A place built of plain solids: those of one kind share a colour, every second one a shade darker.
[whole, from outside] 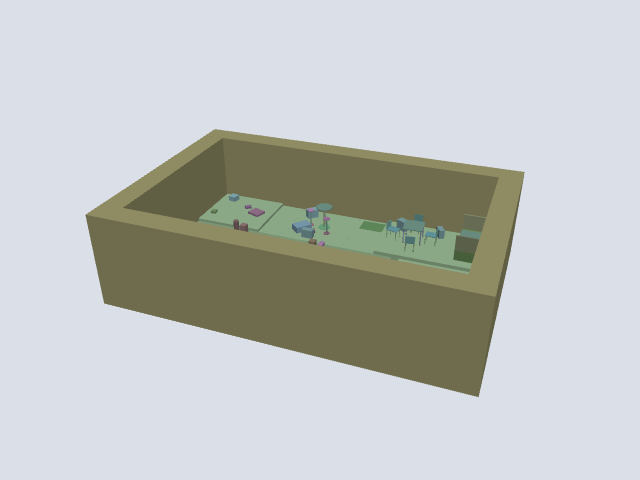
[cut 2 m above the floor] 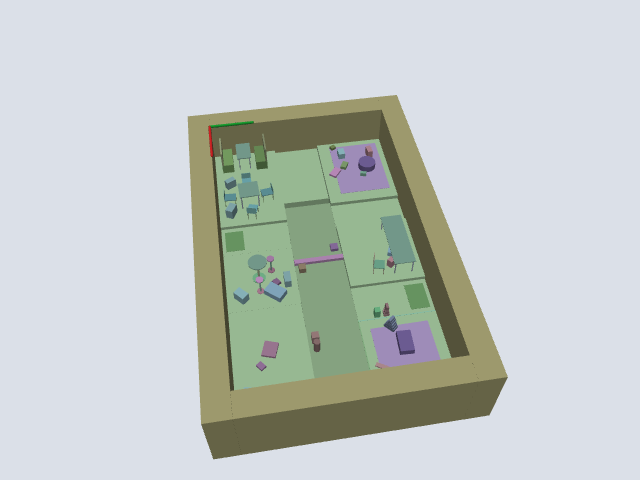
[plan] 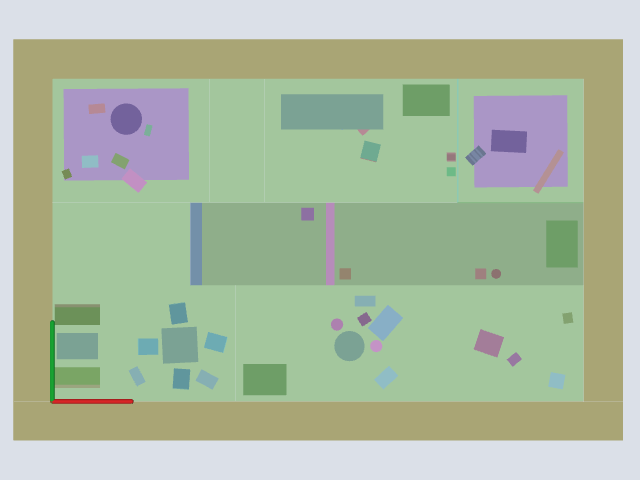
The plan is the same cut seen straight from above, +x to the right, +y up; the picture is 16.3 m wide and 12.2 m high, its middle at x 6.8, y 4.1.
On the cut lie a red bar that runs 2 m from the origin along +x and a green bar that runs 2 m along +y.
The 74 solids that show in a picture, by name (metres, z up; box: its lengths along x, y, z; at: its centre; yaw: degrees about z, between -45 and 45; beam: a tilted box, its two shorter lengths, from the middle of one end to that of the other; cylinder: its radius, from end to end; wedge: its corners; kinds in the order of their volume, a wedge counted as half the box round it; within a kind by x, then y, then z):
{
 "wall_1": {"box": [1.0, 8.2, 4.2], "at": [-0.5, 4.1, 1.1]},
 "wall_2": {"box": [15.5, 1.0, 4.2], "at": [6.75, -0.5, 1.1]},
 "wall_3": {"box": [15.5, 1.0, 4.2], "at": [6.75, 8.7, 1.1]},
 "wall_4": {"box": [1.0, 8.2, 4.2], "at": [14.0, 4.1, 1.1]},
 "floor_1": {"box": [3.5, 2.1, 1.0], "at": [1.75, 4.0, -0.5]},
 "floor_2": {"box": [4.0, 3.15, 1.18], "at": [2.0, 6.62, -0.41]},
 "floor_3": {"box": [4.65, 2.95, 1.16], "at": [2.33, 1.48, -0.42]},
 "floor_4": {"box": [1.4, 3.15, 1.0], "at": [4.7, 6.62, -0.5]},
 "floor_5": {"box": [1.5, 2.95, 1.0], "at": [5.4, 1.48, -0.5]},
 "floor_6": {"box": [3.3, 3.15, 1.16], "at": [7.05, 6.62, -0.42]},
 "floor_7": {"box": [2.95, 2.95, 1.0], "at": [7.62, 1.48, -0.5]},
 "floor_8": {"box": [9.7, 2.1, 1.0], "at": [8.65, 4.0, -0.5]},
 "floor_9": {"box": [1.6, 3.15, 1.0], "at": [9.5, 6.62, -0.5]},
 "floor_10": {"box": [1.2, 2.95, 1.0], "at": [9.7, 1.48, -0.5]},
 "floor_11": {"box": [3.2, 2.95, 1.12], "at": [11.9, 1.48, -0.44]},
 "floor_12": {"box": [3.2, 3.15, 1.0], "at": [11.9, 6.62, -0.5]},
 "low_rug_1": {"box": [3.18, 2.33, 0.06], "at": [1.88, 6.78, 0.16], "yaw": 0.3},
 "low_rug_2": {"box": [2.38, 2.33, 0.06], "at": [11.9, 6.61, -0.02], "yaw": 0.4},
 "bench_seat_1": {"box": [1.15, 0.53, 0.47], "at": [0.64, 0.6, 0.4]},
 "bench_seat_2": {"box": [1.15, 0.53, 0.47], "at": [0.64, 2.21, 0.4]},
 "low_1": {"cylinder": 0.4, "from": [1.88, 7.17, 0.19], "to": [1.88, 7.17, 0.5]},
 "low_2": {"box": [0.9, 0.55, 0.27], "at": [11.6, 6.61, 0.15], "yaw": -2.8},
 "floor_gap_1": {"box": [0.3, 2.1, 0.45], "at": [3.65, 4.0, -1.18]},
 "bag_1": {"box": [0.26, 0.46, 0.42], "at": [2.15, 0.64, 0.37], "yaw": 27.8},
 "bag_2": {"box": [0.5, 0.33, 0.47], "at": [3.93, 0.55, 0.4], "yaw": -28.2},
 "bag_3": {"box": [0.53, 0.28, 0.4], "at": [7.95, 2.55, 0.2], "yaw": -0.2},
 "low_mat_1": {"box": [1.1, 0.8, 0.06], "at": [5.4, 0.55, -0.02]},
 "low_mat_2": {"box": [1.2, 0.8, 0.06], "at": [9.5, 7.65, -0.02]},
 "low_mat_3": {"box": [0.8, 1.2, 0.06], "at": [12.95, 4.0, -0.02]},
 "top_1": {"box": [1.05, 0.67, 0.044], "at": [0.64, 1.41, 0.91]},
 "top_2": {"box": [0.9, 0.9, 0.042], "at": [3.24, 1.43, 0.91], "yaw": 2.7},
 "top_3": {"box": [2.6, 0.9, 0.032], "at": [7.11, 7.36, 0.87]},
 "top_4": {"cylinder": 0.39, "from": [7.55, 1.4, 1.04], "to": [7.55, 1.4, 1.08]},
 "carton_1": {"box": [0.42, 0.31, 0.31], "at": [0.96, 6.09, 0.35], "yaw": 2.0},
 "carton_2": {"box": [0.52, 0.35, 0.4], "at": [8.48, 0.6, 0.2], "yaw": 42.4},
 "carton_3": {"box": [0.38, 0.38, 0.25], "at": [12.82, 0.52, 0.24], "yaw": -10.5},
 "bench_back_1": {"box": [1.15, 0.08, 0.73], "at": [0.64, 0.38, 0.99]},
 "bench_back_2": {"box": [1.15, 0.08, 0.73], "at": [0.64, 2.43, 0.99]},
 "crate_1": {"box": [0.52, 0.79, 0.29], "at": [8.46, 1.99, 0.14], "yaw": -40.7},
 "step_hump_1": {"box": [0.22, 2.1, 0.2], "at": [7.06, 4.0, 0.05]},
 "backpack_1": {"box": [0.42, 0.24, 0.43], "at": [1.13, 7.44, 0.41], "yaw": 4.9},
 "backpack_2": {"box": [0.24, 0.26, 0.4], "at": [7.89, 6.92, 0.36], "yaw": 40.2},
 "edge_umbrella_stand_1": {"box": [0.28, 0.28, 0.43], "at": [10.89, 3.24, 0.21]},
 "edge_umbrella_stand_2": {"cylinder": 0.12, "from": [11.28, 3.24, 0.0], "to": [11.28, 3.24, 0.56]},
 "hose_coil_1": {"box": [0.64, 0.55, 0.15], "at": [11.09, 1.47, 0.14], "yaw": -18.7},
 "sign_wet_1": {"box": [0.47, 0.29, 0.17], "at": [10.76, 6.25, 0.05], "yaw": 41.4},
 "sign_wet_2": {"box": [0.38, 0.29, 0.12], "at": [10.76, 6.25, 0.2], "yaw": 41.4},
 "sign_wet_3": {"box": [0.28, 0.29, 0.14], "at": [10.76, 6.25, 0.32], "yaw": 41.4},
 "sign_wet_4": {"box": [0.11, 0.29, 0.12], "at": [10.76, 6.25, 0.56], "yaw": 41.4},
 "chair_seat_1": {"box": [0.52, 0.42, 0.04], "at": [2.43, 1.39, 0.59], "yaw": 0.3},
 "chair_seat_2": {"box": [0.42, 0.52, 0.04], "at": [3.2, 2.23, 0.59], "yaw": 8.4},
 "chair_seat_3": {"box": [0.42, 0.52, 0.04], "at": [3.28, 0.57, 0.59], "yaw": -3.9},
 "chair_seat_4": {"box": [0.52, 0.42, 0.04], "at": [4.15, 1.5, 0.59], "yaw": -15.2},
 "parcel_1": {"box": [0.4, 0.27, 0.16], "at": [1.72, 6.11, 0.27], "yaw": -27.8},
 "parcel_2": {"box": [0.25, 0.27, 0.17], "at": [13.1, 2.12, 0.15], "yaw": 8.1},
 "carton_folded_1": {"box": [0.57, 0.35, 0.14], "at": [2.08, 5.61, 0.21], "yaw": -39.4},
 "shoes_1": {"box": [0.29, 0.26, 0.18], "at": [7.93, 2.09, 0.04], "yaw": 32.5},
 "shoes_2": {"box": [0.31, 0.24, 0.14], "at": [11.74, 1.07, 0.14], "yaw": 39.6},
 "edge_toolbox_1": {"box": [0.29, 0.29, 0.27], "at": [7.44, 3.24, 0.14]},
 "edge_carton_1": {"box": [0.23, 0.23, 0.4], "at": [10.13, 5.83, 0.2]},
 "plank_1": {"box": [0.17, 1.24, 0.1], "at": [12.61, 5.84, 0.01], "yaw": -31.7},
 "edge_parcel_1": {"box": [0.33, 0.33, 0.16], "at": [6.49, 4.76, 0.08]},
 "foot_1": {"cylinder": 0.28, "from": [7.55, 1.4, -0.05], "to": [7.55, 1.4, 0.02]},
 "chair_back_1": {"box": [0.02, 0.42, 0.32], "at": [2.18, 1.39, 0.77], "yaw": 0.3},
 "chair_back_2": {"box": [0.42, 0.02, 0.32], "at": [3.16, 2.48, 0.77], "yaw": 8.4},
 "chair_back_3": {"box": [0.42, 0.02, 0.32], "at": [3.26, 0.32, 0.77], "yaw": -3.9},
 "chair_back_4": {"box": [0.02, 0.42, 0.32], "at": [4.39, 1.43, 0.77], "yaw": -15.2},
 "book_pile_1": {"box": [0.2, 0.23, 0.19], "at": [0.37, 5.78, 0.24], "yaw": 21.8},
 "dumbbell_1": {"box": [0.16, 0.29, 0.18], "at": [2.43, 6.89, 0.28], "yaw": -14.8},
 "chaira_seat_1": {"box": [0.43, 0.47, 0.04], "at": [8.08, 6.35, 0.58], "yaw": -14.1},
 "low_stripS_1": {"box": [3.2, 0.04, 0.06], "at": [11.9, 5.05, -0.02]},
 "low_stripW_1": {"box": [0.04, 3.15, 0.06], "at": [10.3, 6.62, -0.02]},
 "stool_high_seat_1": {"cylinder": 0.15, "from": [7.23, 1.95, 0.76], "to": [7.23, 1.95, 0.8]},
 "stool_high_seat_2": {"cylinder": 0.15, "from": [8.23, 1.4, 0.76], "to": [8.23, 1.4, 0.8]}
}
